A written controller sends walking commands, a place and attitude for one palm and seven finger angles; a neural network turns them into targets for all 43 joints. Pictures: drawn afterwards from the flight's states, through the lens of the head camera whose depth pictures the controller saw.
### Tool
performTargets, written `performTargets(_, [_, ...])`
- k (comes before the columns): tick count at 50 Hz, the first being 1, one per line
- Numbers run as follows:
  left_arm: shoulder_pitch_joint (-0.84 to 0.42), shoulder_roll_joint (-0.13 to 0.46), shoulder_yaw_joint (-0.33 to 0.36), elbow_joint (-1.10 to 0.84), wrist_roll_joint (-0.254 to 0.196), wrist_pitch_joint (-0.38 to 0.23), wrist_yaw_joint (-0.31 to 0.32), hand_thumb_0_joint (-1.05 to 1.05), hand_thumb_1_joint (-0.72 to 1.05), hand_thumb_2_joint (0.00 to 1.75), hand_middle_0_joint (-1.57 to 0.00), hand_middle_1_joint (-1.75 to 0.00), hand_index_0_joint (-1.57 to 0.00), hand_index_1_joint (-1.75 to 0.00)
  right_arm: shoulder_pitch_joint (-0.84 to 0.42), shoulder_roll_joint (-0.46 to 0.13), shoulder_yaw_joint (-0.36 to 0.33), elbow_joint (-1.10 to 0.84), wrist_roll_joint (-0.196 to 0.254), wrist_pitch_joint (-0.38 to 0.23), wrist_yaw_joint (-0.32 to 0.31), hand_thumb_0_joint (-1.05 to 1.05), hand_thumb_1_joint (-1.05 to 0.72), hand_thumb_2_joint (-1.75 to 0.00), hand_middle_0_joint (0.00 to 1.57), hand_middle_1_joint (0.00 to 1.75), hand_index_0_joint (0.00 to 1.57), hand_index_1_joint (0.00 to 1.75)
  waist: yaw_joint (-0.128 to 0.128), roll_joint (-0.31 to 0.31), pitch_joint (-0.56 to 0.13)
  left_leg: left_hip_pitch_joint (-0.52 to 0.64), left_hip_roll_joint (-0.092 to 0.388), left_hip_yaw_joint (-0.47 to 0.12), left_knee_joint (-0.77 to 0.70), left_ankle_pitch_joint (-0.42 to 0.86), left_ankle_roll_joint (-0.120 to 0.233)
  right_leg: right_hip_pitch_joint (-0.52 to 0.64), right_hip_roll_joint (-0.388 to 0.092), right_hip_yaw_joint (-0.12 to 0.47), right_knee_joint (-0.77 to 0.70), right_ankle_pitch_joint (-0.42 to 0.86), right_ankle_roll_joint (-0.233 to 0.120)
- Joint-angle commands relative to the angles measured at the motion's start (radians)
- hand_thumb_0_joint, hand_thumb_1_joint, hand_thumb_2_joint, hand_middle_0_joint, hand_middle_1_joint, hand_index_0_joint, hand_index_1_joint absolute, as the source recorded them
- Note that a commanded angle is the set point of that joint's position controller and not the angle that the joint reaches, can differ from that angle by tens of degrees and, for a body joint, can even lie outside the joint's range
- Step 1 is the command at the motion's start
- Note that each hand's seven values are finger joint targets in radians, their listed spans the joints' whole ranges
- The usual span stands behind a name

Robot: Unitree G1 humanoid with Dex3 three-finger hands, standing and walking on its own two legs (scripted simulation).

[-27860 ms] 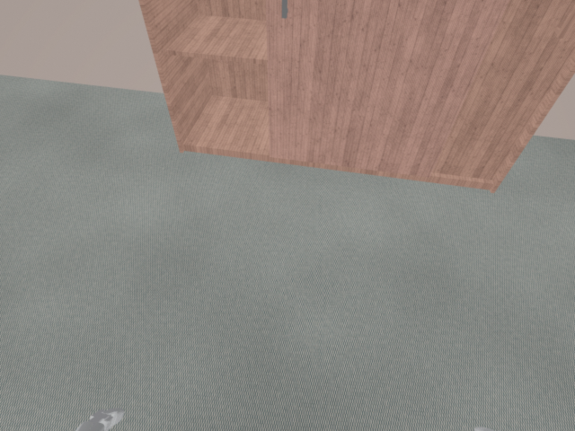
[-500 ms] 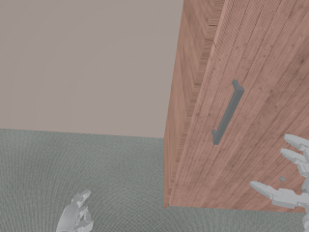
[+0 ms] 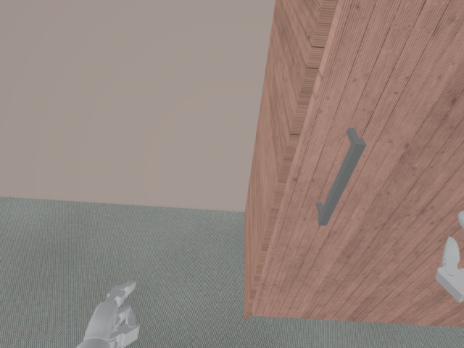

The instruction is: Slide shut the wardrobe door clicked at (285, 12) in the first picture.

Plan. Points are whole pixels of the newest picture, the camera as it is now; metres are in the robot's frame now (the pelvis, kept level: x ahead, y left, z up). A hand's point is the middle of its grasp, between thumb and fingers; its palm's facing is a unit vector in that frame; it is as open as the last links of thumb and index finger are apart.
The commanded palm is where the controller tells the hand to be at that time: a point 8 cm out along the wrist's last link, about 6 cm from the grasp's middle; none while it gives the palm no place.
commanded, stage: draw the hand back to the body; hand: right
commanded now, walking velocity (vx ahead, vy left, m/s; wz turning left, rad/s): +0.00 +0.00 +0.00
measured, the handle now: (335, 181) +0.40 -0.21 +0.09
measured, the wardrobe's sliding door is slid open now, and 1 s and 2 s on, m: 0.01 0.01 0.01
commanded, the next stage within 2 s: step back with the hand held close in 0.24 s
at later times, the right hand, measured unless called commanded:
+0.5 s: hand (447, 266) +0.18 -0.26 +0.17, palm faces +0.45 +0.79 -0.40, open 7.4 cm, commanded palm +0.12 -0.29 +0.17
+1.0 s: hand out of the picture +0.14 -0.29 +0.16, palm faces +0.41 +0.78 -0.47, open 7.4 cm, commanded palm +0.09 -0.32 +0.17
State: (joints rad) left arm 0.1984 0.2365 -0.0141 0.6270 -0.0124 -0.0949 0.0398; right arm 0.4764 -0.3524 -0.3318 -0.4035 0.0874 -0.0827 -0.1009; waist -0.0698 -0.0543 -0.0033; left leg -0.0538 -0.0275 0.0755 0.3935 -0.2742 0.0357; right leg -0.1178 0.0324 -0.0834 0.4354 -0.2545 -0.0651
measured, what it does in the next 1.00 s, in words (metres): shifts its weight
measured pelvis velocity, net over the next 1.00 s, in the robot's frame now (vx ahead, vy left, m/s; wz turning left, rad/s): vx -0.06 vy -0.02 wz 0.02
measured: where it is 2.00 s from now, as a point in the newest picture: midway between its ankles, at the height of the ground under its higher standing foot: outside the picture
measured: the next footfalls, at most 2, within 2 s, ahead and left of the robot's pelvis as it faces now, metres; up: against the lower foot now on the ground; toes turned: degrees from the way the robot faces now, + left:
left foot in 1.74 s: -0.20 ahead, +0.05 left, +0.00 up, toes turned +5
right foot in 1.94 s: -0.17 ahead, -0.21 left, +0.00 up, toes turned +2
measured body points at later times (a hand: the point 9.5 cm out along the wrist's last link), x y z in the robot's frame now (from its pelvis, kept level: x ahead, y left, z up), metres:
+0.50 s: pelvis -0.02 +0.01 +0.00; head -0.02 +0.02 +0.45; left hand +0.16 +0.24 -0.08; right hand +0.15 -0.30 +0.19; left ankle -0.03 +0.09 -0.74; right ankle +0.00 -0.07 -0.74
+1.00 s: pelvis -0.06 -0.02 -0.01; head -0.05 -0.03 +0.44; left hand +0.12 +0.21 -0.09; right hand +0.12 -0.33 +0.18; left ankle -0.03 +0.09 -0.74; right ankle +0.00 -0.07 -0.74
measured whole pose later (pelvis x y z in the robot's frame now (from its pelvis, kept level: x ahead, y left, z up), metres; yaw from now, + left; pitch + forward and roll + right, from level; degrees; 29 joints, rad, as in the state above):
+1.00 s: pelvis -0.06 -0.02 -0.01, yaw +1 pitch +0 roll +2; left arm 0.20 0.22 -0.02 0.55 -0.01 -0.05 0.06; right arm 0.52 -0.41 -0.43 -0.50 0.04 -0.19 -0.12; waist -0.02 -0.01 0.03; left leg -0.31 -0.01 0.06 0.56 -0.25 0.01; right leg -0.35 0.03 -0.12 0.58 -0.23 -0.11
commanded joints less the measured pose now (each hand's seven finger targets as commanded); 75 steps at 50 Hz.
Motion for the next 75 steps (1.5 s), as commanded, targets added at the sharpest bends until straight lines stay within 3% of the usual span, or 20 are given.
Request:
performTargets(1, [-0.119, 0.109, 0.041, -0.162, 0.000, -0.048, 0.015, 0.00, 0.90, 0.90, -0.20, -0.30, -0.20, -0.30, -0.100, -0.180, -0.093, -0.203, 0.002, -0.058, -0.019, 0.00, -0.90, -0.90, 0.20, 0.30, 0.20, 0.30, 0.007, 0.005, -0.057, -0.076, 0.042, -0.066, -0.056, 0.215, -0.001, 0.066, -0.079, 0.122, -0.059, 0.269, 0.045])
performTargets(7, [-0.127, 0.103, 0.036, -0.163, 0.002, -0.059, 0.020, 0.00, 0.90, 0.90, -0.20, -0.30, -0.20, -0.30, -0.104, -0.210, -0.113, -0.258, 0.003, -0.064, -0.026, 0.00, -0.90, -0.90, 0.20, 0.30, 0.20, 0.30, 0.001, -0.024, -0.079, -0.053, 0.044, -0.076, -0.068, 0.207, 0.003, 0.062, -0.070, 0.120, -0.057, 0.236, 0.042])
performTargets(14, [-0.136, 0.098, 0.035, -0.156, -0.002, -0.050, 0.022, 0.00, 0.90, 0.90, -0.20, -0.30, -0.20, -0.30, -0.096, -0.173, -0.093, -0.166, 0.009, -0.063, -0.019, 0.00, -0.90, -0.90, 0.20, 0.30, 0.20, 0.30, 0.007, 0.000, 0.019, -0.099, 0.047, -0.083, -0.104, 0.128, 0.001, 0.033, -0.067, 0.111, -0.072, 0.146, 0.034])
performTargets(18, [-0.138, 0.106, 0.039, -0.149, -0.001, -0.056, 0.024, 0.00, 0.90, 0.90, -0.20, -0.30, -0.20, -0.30, -0.191, -0.224, -0.123, -0.206, 0.006, -0.075, -0.025, 0.00, -0.90, -0.90, 0.20, 0.30, 0.20, 0.30, 0.012, -0.020, -0.029, -0.081, 0.048, -0.089, -0.105, 0.129, 0.001, 0.050, -0.064, 0.113, -0.071, 0.142, 0.032])
performTargets(19, [-0.138, 0.117, 0.033, -0.192, -0.010, -0.045, 0.026, 0.00, 0.90, 0.90, -0.20, -0.30, -0.20, -0.30, -0.349, -0.373, -0.269, -0.301, -0.002, -0.126, -0.036, 0.00, -0.90, -0.90, 0.20, 0.30, 0.20, 0.30, 0.027, 0.009, 0.066, -0.182, 0.111, -0.223, -0.172, 0.137, -0.017, -0.039, -0.087, 0.138, -0.030, 0.031, 0.001])
performTargets(21, [-0.125, 0.097, 0.034, -0.162, 0.003, -0.027, 0.023, 0.00, 0.90, 0.90, -0.20, -0.30, -0.20, -0.30, -0.182, -0.234, -0.158, -0.170, -0.017, -0.129, -0.025, 0.00, -0.90, -0.90, 0.20, 0.30, 0.20, 0.30, 0.043, 0.095, 0.063, -0.247, 0.169, -0.274, -0.210, 0.107, -0.012, -0.014, -0.073, 0.137, 0.046, 0.015, -0.001])
performTargets(25, [-0.098, 0.114, 0.047, -0.190, -0.001, 0.001, 0.014, 0.00, 0.90, 0.90, -0.20, -0.30, -0.20, -0.30, -0.048, -0.175, -0.112, -0.166, -0.023, -0.132, -0.022, 0.00, -0.90, -0.90, 0.20, 0.30, 0.20, 0.30, 0.044, 0.024, -0.057, -0.195, 0.195, -0.230, -0.115, 0.229, -0.006, -0.008, -0.096, 0.122, 0.054, 0.118, 0.006])
performTargets(29, [-0.099, 0.125, 0.054, -0.226, -0.004, 0.028, 0.022, 0.00, 0.90, 0.90, -0.20, -0.30, -0.20, -0.30, 0.025, -0.220, -0.161, -0.252, -0.021, -0.136, -0.032, 0.00, -0.90, -0.90, 0.20, 0.30, 0.20, 0.30, 0.038, 0.006, -0.148, -0.125, 0.127, -0.162, 0.014, 0.342, -0.036, -0.023, -0.152, 0.160, 0.002, 0.315, -0.006])
performTargets(32, [-0.109, 0.123, 0.055, -0.245, -0.003, 0.038, 0.034, 0.00, 0.90, 0.90, -0.20, -0.30, -0.20, -0.30, 0.034, -0.293, -0.238, -0.316, -0.018, -0.145, -0.042, 0.00, -0.90, -0.90, 0.20, 0.30, 0.20, 0.30, 0.034, 0.020, -0.186, -0.088, 0.109, -0.153, 0.071, 0.387, -0.026, -0.058, -0.173, 0.184, 0.001, 0.393, -0.009])
performTargets(38, [-0.081, 0.120, 0.060, -0.254, -0.004, 0.031, 0.038, 0.00, 0.90, 0.90, -0.20, -0.30, -0.20, -0.30, 0.087, -0.269, -0.240, -0.344, -0.013, -0.150, -0.047, 0.00, -0.90, -0.90, 0.20, 0.30, 0.20, 0.30, 0.038, -0.044, -0.200, -0.083, 0.091, -0.145, 0.139, 0.295, -0.015, -0.115, -0.204, 0.214, -0.013, 0.399, -0.009])
performTargets(46, [-0.070, 0.136, 0.059, -0.229, 0.006, -0.007, 0.035, 0.00, 0.90, 0.90, -0.20, -0.30, -0.20, -0.30, 0.013, -0.224, -0.211, -0.280, -0.038, -0.158, -0.045, 0.00, -0.90, -0.90, 0.20, 0.30, 0.20, 0.30, 0.051, -0.054, -0.060, -0.066, 0.056, -0.123, 0.207, 0.034, -0.020, -0.375, -0.268, 0.283, -0.139, -0.082, -0.040])
performTargets(50, [-0.063, 0.131, 0.060, -0.232, 0.000, -0.014, 0.036, 0.00, 0.90, 0.90, -0.20, -0.30, -0.20, -0.30, -0.031, -0.223, -0.199, -0.277, -0.048, -0.168, -0.046, 0.00, -0.90, -0.90, 0.20, 0.30, 0.20, 0.30, 0.061, 0.061, -0.025, -0.113, 0.123, -0.228, 0.082, -0.021, 0.018, -0.438, -0.176, 0.251, -0.053, -0.344, -0.028])
performTargets(53, [-0.049, 0.119, 0.062, -0.214, 0.003, -0.019, 0.029, 0.00, 0.90, 0.90, -0.20, -0.30, -0.20, -0.30, -0.047, -0.235, -0.188, -0.325, -0.041, -0.182, -0.055, 0.00, -0.90, -0.90, 0.20, 0.30, 0.20, 0.30, 0.073, 0.153, -0.023, -0.330, 0.267, -0.381, -0.122, -0.197, 0.100, -0.268, -0.090, 0.197, 0.199, -0.252, 0.013])
performTargets(55, [-0.038, 0.105, 0.056, -0.198, 0.002, -0.028, 0.022, 0.00, 0.90, 0.90, -0.20, -0.30, -0.20, -0.30, -0.055, -0.240, -0.180, -0.353, -0.038, -0.191, -0.068, 0.00, -0.90, -0.90, 0.20, 0.30, 0.20, 0.30, 0.080, 0.187, -0.060, -0.361, 0.347, -0.372, -0.126, -0.058, 0.133, -0.181, -0.059, 0.159, 0.324, -0.145, 0.033])
performTargets(58, [-0.053, 0.114, 0.052, -0.198, 0.004, -0.031, 0.028, 0.00, 0.90, 0.90, -0.20, -0.30, -0.20, -0.30, -0.024, -0.265, -0.209, -0.380, -0.037, -0.199, -0.081, 0.00, -0.90, -0.90, 0.20, 0.30, 0.20, 0.30, 0.080, 0.066, -0.074, -0.317, 0.253, -0.246, 0.015, 0.074, 0.081, -0.176, -0.103, 0.226, 0.118, -0.022, 0.019])
performTargets(60, [-0.087, 0.129, 0.052, -0.209, 0.012, -0.045, 0.038, 0.00, 0.90, 0.90, -0.20, -0.30, -0.20, -0.30, -0.023, -0.284, -0.237, -0.432, -0.048, -0.222, -0.080, 0.00, -0.90, -0.90, 0.20, 0.30, 0.20, 0.30, 0.060, -0.202, -0.077, -0.217, 0.057, -0.099, 0.278, 0.000, -0.009, -0.300, -0.262, 0.400, -0.138, -0.028, -0.029])
performTargets(61, [-0.089, 0.122, 0.056, -0.212, 0.026, -0.055, 0.037, 0.00, 0.90, 0.90, -0.20, -0.30, -0.20, -0.30, -0.024, -0.292, -0.256, -0.438, -0.059, -0.233, -0.073, 0.00, -0.90, -0.90, 0.20, 0.30, 0.20, 0.30, 0.054, -0.282, -0.090, -0.130, 0.002, -0.095, 0.457, -0.131, -0.027, -0.404, -0.341, 0.484, -0.260, -0.192, -0.056])
performTargets(63, [-0.084, 0.116, 0.060, -0.193, 0.047, -0.063, 0.034, 0.00, 0.90, 0.90, -0.20, -0.30, -0.20, -0.30, -0.046, -0.318, -0.303, -0.421, -0.065, -0.244, -0.070, 0.00, -0.90, -0.90, 0.20, 0.30, 0.20, 0.30, 0.061, -0.200, -0.054, -0.120, -0.024, -0.147, 0.688, -0.167, -0.034, -0.509, -0.378, 0.533, -0.339, -0.372, -0.082])
performTargets(66, [-0.056, 0.107, 0.075, -0.158, 0.036, -0.080, 0.019, 0.00, 0.90, 0.90, -0.20, -0.30, -0.20, -0.30, 0.005, -0.264, -0.263, -0.391, -0.048, -0.248, -0.060, 0.00, -0.90, -0.90, 0.20, 0.30, 0.20, 0.30, 0.052, -0.045, -0.105, -0.341, -0.013, -0.112, 0.601, -0.210, -0.036, -0.155, -0.313, 0.380, -0.213, -0.037, -0.056])
performTargets(75, [-0.060, 0.102, 0.069, -0.095, 0.032, -0.100, 0.012, 0.00, 0.90, 0.90, -0.20, -0.30, -0.20, -0.30, -0.015, -0.242, -0.195, -0.399, -0.032, -0.226, -0.042, 0.00, -0.90, -0.90, 0.20, 0.30, 0.20, 0.30, 0.059, -0.162, -0.235, -0.324, -0.067, -0.037, 0.363, -0.212, -0.027, 0.108, -0.239, 0.280, -0.289, -0.057, 0.096])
